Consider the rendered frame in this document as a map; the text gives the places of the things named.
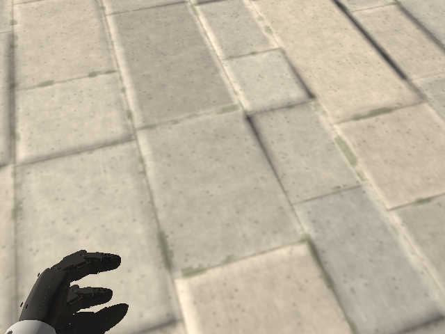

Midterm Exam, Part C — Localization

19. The left robot hand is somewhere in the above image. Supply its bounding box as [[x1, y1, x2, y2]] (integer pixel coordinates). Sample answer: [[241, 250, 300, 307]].
[[19, 250, 129, 334]]

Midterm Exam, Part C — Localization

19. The left robot forearm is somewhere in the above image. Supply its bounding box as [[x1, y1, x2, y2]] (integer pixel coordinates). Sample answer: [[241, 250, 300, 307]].
[[5, 320, 56, 334]]

